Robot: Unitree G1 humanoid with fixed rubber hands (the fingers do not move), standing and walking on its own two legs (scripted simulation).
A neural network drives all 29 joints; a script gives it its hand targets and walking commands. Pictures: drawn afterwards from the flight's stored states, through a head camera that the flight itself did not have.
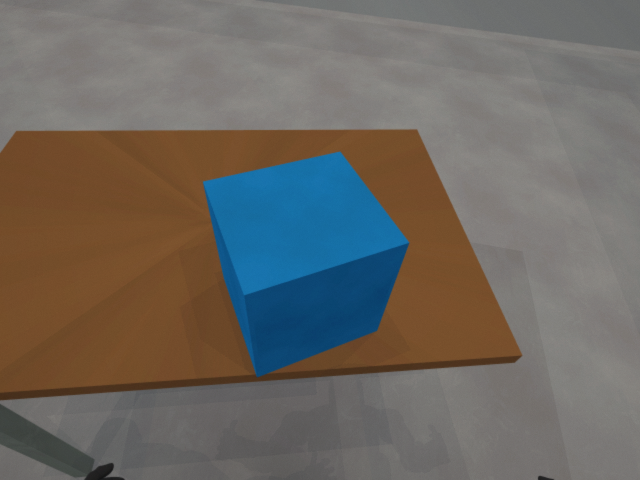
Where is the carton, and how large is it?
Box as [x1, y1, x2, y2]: [203, 152, 408, 376]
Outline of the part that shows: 340,152 203,181 223,276 257,376 372,332 377,329 405,253 408,241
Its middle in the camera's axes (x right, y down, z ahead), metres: -0.03 +0.03 +0.55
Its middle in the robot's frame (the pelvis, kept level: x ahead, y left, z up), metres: +0.40 +0.04 +0.03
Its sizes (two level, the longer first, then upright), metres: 0.197 0.185 0.214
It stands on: a table, 0.69 m high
